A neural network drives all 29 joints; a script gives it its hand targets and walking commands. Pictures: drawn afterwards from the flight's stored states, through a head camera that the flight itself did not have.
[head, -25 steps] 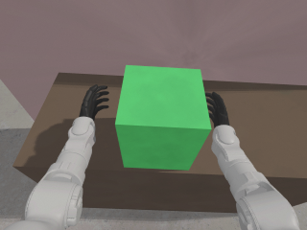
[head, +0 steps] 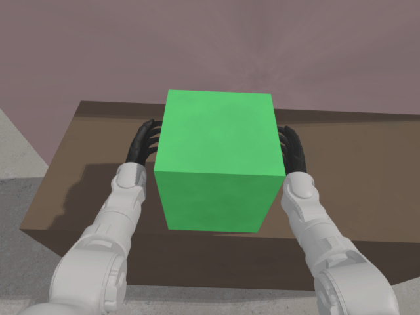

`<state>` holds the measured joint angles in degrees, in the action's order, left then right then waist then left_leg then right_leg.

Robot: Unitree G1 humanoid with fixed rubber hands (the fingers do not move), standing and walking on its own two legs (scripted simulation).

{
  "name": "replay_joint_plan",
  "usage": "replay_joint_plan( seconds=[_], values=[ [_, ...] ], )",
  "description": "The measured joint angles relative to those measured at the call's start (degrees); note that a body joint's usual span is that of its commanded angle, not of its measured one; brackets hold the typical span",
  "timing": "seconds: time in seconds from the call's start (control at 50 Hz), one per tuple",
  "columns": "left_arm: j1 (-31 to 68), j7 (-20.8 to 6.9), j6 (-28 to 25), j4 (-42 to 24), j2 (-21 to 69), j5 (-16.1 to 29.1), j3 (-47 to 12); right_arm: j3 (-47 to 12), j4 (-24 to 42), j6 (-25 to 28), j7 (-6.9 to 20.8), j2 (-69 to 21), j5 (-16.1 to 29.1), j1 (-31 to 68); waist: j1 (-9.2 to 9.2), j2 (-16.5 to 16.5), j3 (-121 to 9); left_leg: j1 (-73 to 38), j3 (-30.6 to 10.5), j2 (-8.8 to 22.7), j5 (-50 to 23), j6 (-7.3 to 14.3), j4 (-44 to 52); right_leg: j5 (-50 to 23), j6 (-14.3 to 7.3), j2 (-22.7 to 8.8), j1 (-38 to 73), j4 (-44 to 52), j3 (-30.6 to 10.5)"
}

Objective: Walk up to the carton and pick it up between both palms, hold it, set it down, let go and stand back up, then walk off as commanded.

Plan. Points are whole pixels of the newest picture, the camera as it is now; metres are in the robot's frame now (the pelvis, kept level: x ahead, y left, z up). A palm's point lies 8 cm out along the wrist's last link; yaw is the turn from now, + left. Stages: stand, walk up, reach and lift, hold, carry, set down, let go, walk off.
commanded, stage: reach and lift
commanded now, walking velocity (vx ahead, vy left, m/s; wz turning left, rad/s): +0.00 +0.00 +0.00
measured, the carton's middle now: (216, 166) +0.42 +0.01 +0.00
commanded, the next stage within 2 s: none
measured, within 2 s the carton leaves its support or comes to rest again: leaves its support in 0.90 s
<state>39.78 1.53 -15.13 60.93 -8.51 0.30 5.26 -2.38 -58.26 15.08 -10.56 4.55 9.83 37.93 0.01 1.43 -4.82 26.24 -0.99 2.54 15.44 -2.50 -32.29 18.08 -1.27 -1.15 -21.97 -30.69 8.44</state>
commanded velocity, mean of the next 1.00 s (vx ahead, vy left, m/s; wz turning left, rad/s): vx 0.00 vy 0.00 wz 0.00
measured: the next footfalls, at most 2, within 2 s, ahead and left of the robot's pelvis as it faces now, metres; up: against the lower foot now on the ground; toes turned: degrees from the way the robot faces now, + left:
none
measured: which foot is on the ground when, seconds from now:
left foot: down 0.00-1.00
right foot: down 0.00-1.00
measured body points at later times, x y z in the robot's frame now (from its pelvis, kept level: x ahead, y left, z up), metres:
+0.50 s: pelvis +0.00 -0.01 +0.00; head +0.05 +0.01 +0.45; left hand +0.41 +0.17 +0.05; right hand +0.40 -0.13 +0.06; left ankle +0.00 +0.14 -0.73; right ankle -0.03 -0.10 -0.73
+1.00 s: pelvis +0.00 -0.01 +0.00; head +0.05 +0.01 +0.45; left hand +0.40 +0.18 +0.06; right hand +0.40 -0.13 +0.06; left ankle +0.00 +0.14 -0.73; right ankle -0.03 -0.10 -0.73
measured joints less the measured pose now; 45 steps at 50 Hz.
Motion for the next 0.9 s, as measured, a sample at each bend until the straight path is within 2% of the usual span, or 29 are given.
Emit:
replay_joint_plan(
  seconds=[0.08, 0.16, 0.22, 0.28, 0.76, 0.9],
  values=[
    [0.0, 0.0, -0.3, 0.0, 0.7, -2.3, 2.2, 2.6, 0.0, 0.1, 0.0, -1.1, -2.9, 0.0, 0.00, 0.0, 0.0, 0.0, 0.0, 0.0, 0.0, 0.0, 0.0, 0.0, 0.0, 0.0, 0.0, 0.0, 0.0],
    [-0.1, -0.3, -1.3, 0.0, 2.6, -6.2, 7.6, 8.4, -0.1, 1.0, 0.1, -3.5, -9.2, 0.0, 0.00, 0.2, 0.0, 0.0, 0.0, 0.0, -0.1, 0.0, 0.2, 0.0, 0.0, 0.0, -0.1, 0.0, 0.0],
    [-0.6, -0.3, -2.8, 0.0, 3.0, -6.9, 9.2, 10.8, -0.3, 2.0, 0.4, -4.6, -12.9, 0.0, 0.00, 0.6, 0.0, -0.1, 0.0, 0.0, -0.3, 0.0, 0.6, 0.0, 0.0, 0.0, -0.2, 0.0, 0.0],
    [-0.9, -0.3, -4.0, 0.0, 3.0, -6.9, 9.3, 11.7, -0.7, 3.1, 0.4, -5.0, -14.5, 0.0, 0.00, 0.8, 0.0, -0.3, 0.0, 0.0, -0.5, 0.0, 1.0, 0.0, 0.0, 0.0, -0.2, 0.0, 0.0],
    [-1.3, -0.3, -5.4, 0.1, 3.0, -7.3, 10.3, 12.7, -1.4, 4.7, 0.4, -6.0, -14.7, 0.0, 0.00, 0.9, 0.0, -0.4, 0.0, 0.0, -0.8, 0.0, 1.7, 0.0, -0.2, 0.0, -0.4, 0.0, 0.0],
    [-1.6, 1.2, -7.8, 0.1, 3.1, -7.2, 10.3, 12.7, -2.2, 7.8, -0.5, -6.9, -14.7, -0.1, 0.00, 0.9, 0.0, -0.4, 0.0, 0.0, -0.9, 0.0, 1.8, 0.0, -0.2, 0.0, -0.4, 0.0, 0.0]
  ],
)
